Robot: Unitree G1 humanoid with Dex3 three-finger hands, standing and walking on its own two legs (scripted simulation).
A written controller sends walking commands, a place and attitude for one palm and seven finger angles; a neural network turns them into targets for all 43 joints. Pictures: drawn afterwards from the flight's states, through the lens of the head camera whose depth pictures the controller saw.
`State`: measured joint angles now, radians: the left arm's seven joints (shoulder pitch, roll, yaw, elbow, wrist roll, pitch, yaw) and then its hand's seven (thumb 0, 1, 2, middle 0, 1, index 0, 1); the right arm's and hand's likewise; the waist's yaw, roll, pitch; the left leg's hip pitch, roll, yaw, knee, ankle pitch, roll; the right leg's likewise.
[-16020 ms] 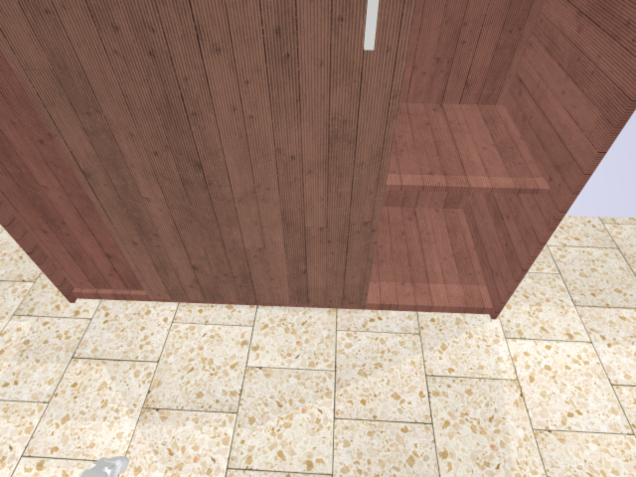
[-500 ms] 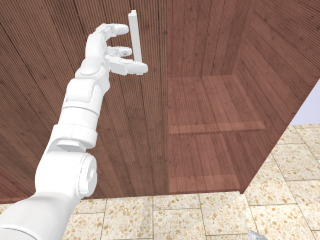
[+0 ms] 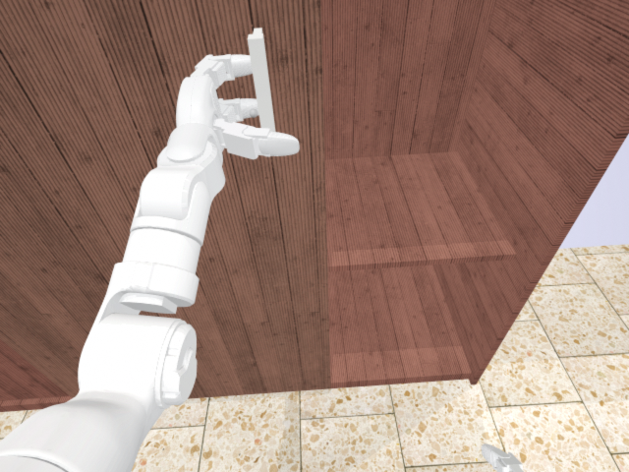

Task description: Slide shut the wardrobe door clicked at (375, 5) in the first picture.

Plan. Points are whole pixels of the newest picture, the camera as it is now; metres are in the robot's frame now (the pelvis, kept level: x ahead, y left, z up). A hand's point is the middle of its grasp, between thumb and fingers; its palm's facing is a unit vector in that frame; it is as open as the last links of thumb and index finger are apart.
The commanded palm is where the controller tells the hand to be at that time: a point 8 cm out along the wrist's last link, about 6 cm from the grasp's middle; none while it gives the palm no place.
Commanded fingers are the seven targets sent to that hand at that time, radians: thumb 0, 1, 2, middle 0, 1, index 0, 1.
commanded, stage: slide the fingers in behind the handle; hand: left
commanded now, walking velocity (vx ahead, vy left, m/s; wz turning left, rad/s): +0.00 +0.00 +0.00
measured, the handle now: (264, 92) +0.51 +0.07 +0.26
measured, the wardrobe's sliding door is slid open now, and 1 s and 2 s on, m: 0.46 0.46 0.46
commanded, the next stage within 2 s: move the hooked fingers beside the handle in 0.16 s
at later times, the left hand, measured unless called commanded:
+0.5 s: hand (262, 107) +0.45 +0.06 +0.27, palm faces +0.05 -1.00 +0.01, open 14.1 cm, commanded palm +0.42 +0.12 +0.26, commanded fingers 0.00 -0.50 0.30 -0.30 -1.20 -0.30 -1.20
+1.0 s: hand (232, 114) +0.44 +0.10 +0.27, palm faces +0.10 -1.00 +0.00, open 14.1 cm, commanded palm +0.42 +0.15 +0.26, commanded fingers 0.00 -0.50 0.30 -0.30 -1.20 -0.30 -1.20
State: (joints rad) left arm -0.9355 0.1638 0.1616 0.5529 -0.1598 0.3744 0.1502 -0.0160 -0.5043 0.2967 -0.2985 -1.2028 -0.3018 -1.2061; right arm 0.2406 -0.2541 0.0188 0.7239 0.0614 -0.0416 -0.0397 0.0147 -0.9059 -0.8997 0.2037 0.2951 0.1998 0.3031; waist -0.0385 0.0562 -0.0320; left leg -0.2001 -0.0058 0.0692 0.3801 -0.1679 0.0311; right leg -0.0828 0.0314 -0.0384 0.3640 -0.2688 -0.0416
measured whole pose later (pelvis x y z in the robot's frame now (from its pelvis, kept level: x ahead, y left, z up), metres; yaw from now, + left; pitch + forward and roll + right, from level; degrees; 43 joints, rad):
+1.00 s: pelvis +0.01 -0.01 +0.00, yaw +0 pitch -1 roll +0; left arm -0.83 0.20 0.18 0.39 -0.17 0.44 0.13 -0.02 -0.50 0.30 -0.29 -1.19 -0.29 -1.18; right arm 0.21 -0.27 0.02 0.70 0.07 0.01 -0.04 0.01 -0.91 -0.90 0.20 0.30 0.20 0.30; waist -0.03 0.05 -0.04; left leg -0.17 0.00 0.06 0.37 -0.18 0.02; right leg -0.05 0.04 -0.04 0.35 -0.28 -0.05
